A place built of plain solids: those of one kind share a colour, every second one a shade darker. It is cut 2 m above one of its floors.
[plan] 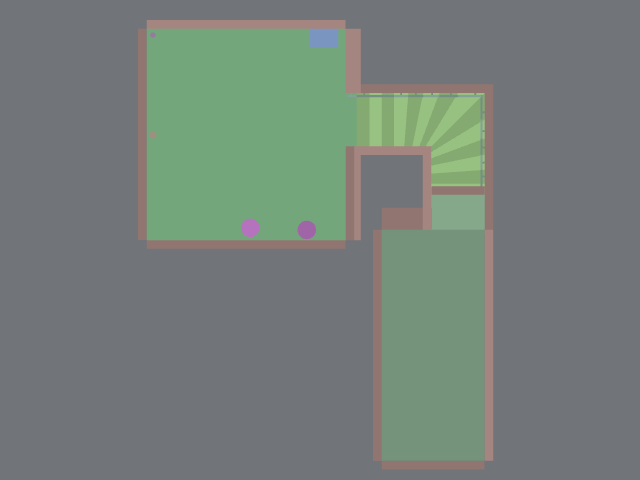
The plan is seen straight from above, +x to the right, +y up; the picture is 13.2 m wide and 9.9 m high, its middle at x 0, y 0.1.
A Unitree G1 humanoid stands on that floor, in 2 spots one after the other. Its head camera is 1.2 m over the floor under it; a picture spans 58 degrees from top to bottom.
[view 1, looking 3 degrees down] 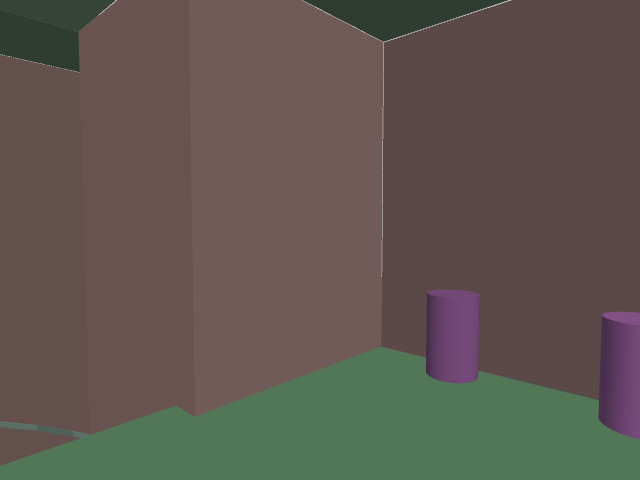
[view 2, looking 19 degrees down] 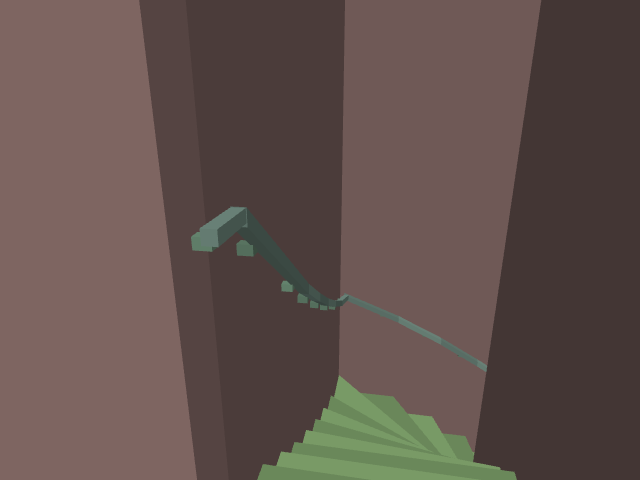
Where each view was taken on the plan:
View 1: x -1.76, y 3.38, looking -47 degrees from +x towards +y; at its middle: wall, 3.36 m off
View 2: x -0.24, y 2.68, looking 10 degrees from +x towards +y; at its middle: wall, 2.74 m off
